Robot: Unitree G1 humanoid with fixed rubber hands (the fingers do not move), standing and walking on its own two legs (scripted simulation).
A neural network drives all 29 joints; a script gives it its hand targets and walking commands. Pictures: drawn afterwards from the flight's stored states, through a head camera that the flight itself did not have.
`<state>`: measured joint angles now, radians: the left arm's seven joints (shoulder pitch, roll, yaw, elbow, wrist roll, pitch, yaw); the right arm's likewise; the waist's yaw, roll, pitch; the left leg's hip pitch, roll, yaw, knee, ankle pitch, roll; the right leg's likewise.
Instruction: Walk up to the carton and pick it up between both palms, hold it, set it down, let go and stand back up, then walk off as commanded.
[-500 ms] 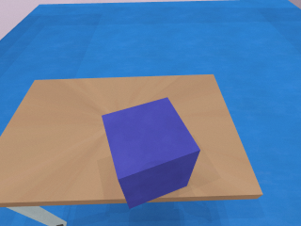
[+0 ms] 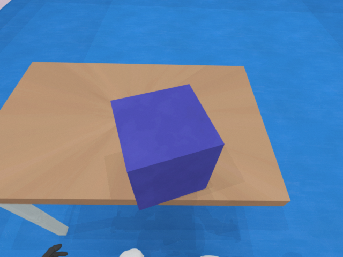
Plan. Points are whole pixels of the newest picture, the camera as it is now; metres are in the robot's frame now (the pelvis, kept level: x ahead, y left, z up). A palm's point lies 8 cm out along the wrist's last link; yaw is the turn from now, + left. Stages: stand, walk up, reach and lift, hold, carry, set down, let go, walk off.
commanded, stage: walk up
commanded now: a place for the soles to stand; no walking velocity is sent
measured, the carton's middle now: (163, 149) +0.36 +0.04 +0.02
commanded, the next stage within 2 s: reach and lift in 1.16 s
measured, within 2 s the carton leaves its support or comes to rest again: neither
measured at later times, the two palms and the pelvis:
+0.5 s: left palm out of the picture +0.06 +0.27 -0.10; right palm out of the picture +0.07 -0.32 -0.10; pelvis -0.01 -0.02 +0.02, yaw +2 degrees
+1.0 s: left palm out of the picture +0.07 +0.28 -0.09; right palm out of the picture +0.09 -0.31 -0.10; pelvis +0.00 -0.02 +0.02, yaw +3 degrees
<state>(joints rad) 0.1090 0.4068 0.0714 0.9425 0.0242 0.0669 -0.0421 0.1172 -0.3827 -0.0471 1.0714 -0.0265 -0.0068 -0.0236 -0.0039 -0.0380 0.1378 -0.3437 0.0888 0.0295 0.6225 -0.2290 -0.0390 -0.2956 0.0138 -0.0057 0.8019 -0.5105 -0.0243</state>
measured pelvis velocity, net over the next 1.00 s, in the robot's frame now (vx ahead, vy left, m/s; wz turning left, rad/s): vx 0.00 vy -0.02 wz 0.05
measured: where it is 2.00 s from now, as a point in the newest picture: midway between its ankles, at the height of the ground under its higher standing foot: outside the picture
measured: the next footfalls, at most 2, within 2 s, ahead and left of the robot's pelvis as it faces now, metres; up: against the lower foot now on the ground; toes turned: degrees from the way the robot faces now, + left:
none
